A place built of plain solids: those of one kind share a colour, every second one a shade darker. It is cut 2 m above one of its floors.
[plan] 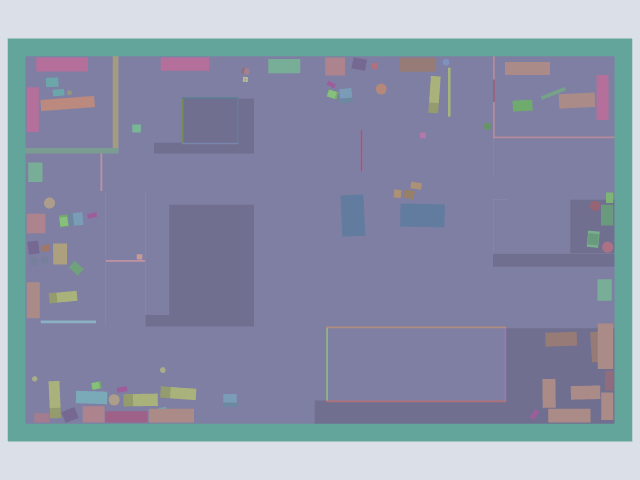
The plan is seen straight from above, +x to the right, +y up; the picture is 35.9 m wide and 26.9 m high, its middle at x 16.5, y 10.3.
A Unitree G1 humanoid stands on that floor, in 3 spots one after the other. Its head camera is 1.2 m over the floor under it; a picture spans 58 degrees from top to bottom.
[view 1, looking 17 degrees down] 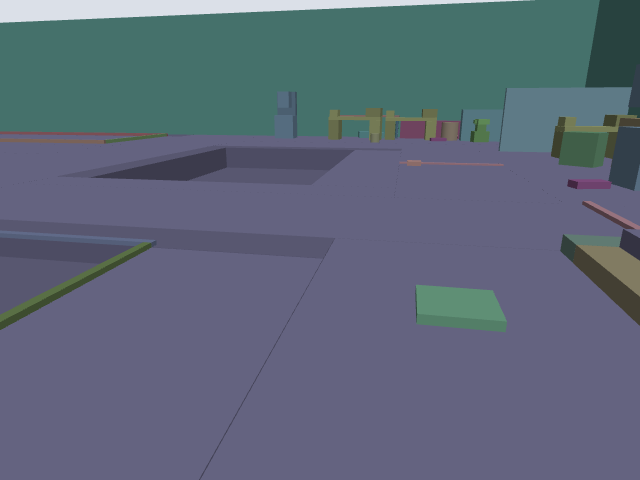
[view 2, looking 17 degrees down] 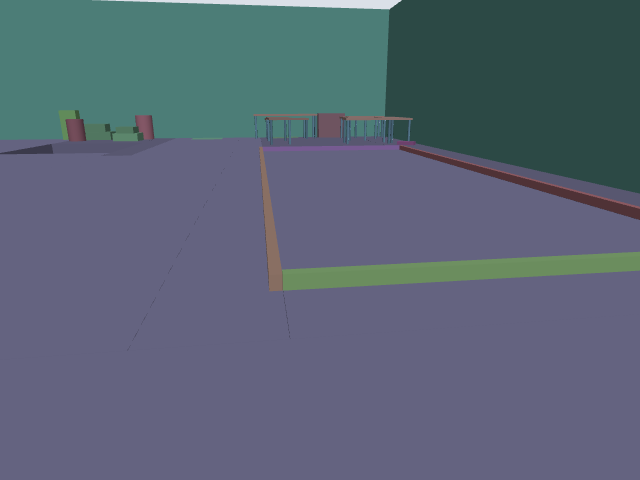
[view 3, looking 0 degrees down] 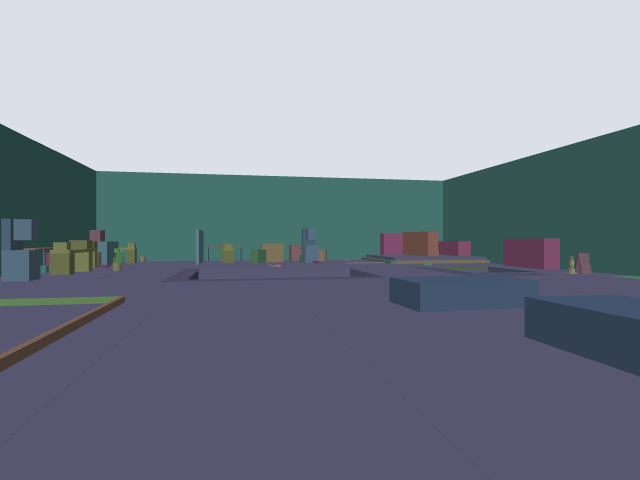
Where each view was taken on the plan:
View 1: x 6.58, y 19.09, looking -79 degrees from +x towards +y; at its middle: floor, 4.10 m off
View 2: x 14.11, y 5.49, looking -8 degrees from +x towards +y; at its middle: floor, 4.11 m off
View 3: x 25.76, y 7.55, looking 169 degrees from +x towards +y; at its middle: wall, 26.24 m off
